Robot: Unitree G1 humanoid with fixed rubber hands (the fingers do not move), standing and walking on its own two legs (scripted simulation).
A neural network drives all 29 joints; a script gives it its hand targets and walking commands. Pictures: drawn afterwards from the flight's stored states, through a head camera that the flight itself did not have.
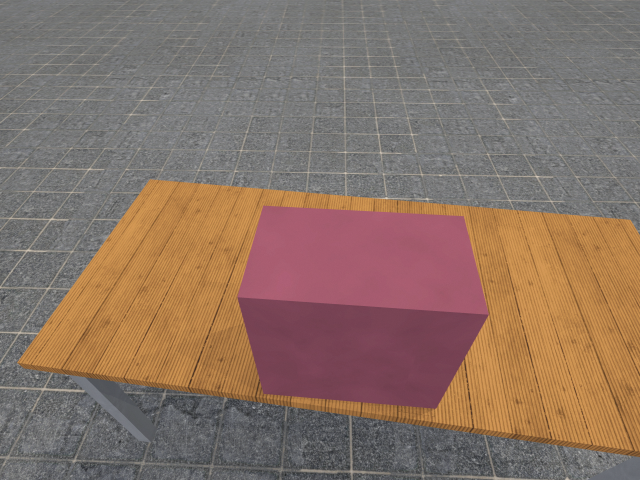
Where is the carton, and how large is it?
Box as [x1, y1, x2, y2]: [237, 206, 488, 408]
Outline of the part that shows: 263,206 237,297 263,393 435,408 488,314 463,216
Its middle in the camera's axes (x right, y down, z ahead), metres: +0.06 +0.12 +0.63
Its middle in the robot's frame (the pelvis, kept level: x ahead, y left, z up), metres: +0.40 -0.03 -0.07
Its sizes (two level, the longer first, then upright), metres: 0.303 0.172 0.295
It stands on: a table, 0.55 m high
